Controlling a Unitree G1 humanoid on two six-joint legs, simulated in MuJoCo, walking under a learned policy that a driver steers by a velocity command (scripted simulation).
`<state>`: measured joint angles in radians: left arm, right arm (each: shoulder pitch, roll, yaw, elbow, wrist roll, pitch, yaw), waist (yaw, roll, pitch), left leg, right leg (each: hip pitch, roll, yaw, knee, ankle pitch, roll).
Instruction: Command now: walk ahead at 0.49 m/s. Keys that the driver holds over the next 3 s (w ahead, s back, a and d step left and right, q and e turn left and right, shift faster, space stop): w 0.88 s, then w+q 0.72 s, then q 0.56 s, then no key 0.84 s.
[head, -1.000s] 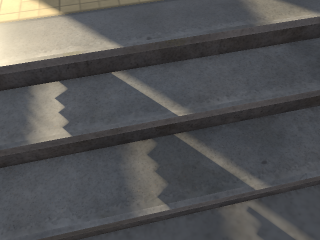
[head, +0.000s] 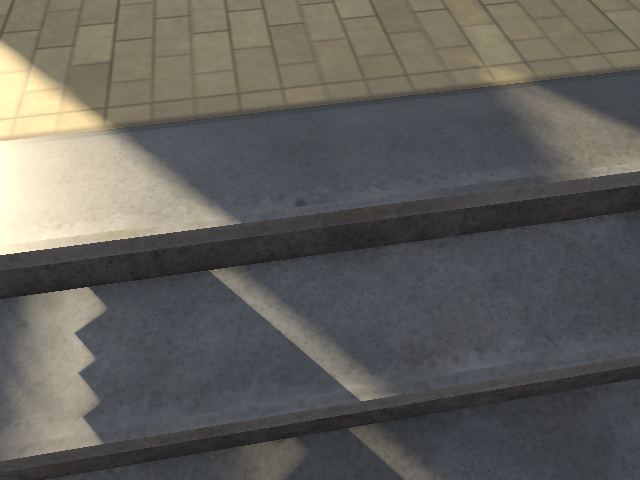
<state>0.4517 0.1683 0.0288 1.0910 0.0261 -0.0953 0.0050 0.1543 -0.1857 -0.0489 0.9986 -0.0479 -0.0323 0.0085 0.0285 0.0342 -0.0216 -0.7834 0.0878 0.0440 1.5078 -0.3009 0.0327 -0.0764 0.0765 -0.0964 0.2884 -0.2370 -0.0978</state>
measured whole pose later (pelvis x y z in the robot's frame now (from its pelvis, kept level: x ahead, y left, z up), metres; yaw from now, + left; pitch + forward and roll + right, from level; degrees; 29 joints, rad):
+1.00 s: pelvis +0.59 +0.06 +0.22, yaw +3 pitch +2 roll -3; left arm 0.13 0.18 0.04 0.85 0.02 -0.04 0.00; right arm 0.41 -0.15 -0.06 0.91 -0.02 -0.12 0.01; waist -0.02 0.01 -0.03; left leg -0.48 -0.02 -0.08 1.60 -0.08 0.11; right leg -0.62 0.04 -0.25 0.98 -0.41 -0.14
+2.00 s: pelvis +1.15 +0.18 +0.41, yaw +36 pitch +2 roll +1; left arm 0.08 0.23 0.01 0.61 0.02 -0.05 0.03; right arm 0.38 -0.29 -0.10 0.74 0.00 -0.03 -0.03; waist -0.09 0.00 0.06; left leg -0.31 -0.19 -0.15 1.13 -0.58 0.02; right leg -0.52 0.02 -0.04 0.60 -0.14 -0.06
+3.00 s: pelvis +1.19 +0.16 +0.44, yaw +47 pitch -1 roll +0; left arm 0.27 0.18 0.01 0.76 0.01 0.00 0.03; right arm 0.27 -0.20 -0.03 0.77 -0.02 0.00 -0.03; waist 0.00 0.01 0.00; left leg -0.22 -0.01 -0.04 0.47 -0.24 -0.01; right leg -0.22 0.02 -0.03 0.47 -0.23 -0.03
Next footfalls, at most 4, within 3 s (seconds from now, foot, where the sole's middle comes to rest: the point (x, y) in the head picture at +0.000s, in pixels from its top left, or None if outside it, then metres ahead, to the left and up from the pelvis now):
0.28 left None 0.36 0.15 -0.63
0.88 right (347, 331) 0.70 0.01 -0.48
1.40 left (262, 170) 0.99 0.19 -0.34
1.94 right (268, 78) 1.33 0.20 -0.34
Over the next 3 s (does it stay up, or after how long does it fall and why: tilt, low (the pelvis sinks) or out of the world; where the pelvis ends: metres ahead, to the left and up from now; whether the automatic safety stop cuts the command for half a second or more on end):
stays up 1.19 0.16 0.44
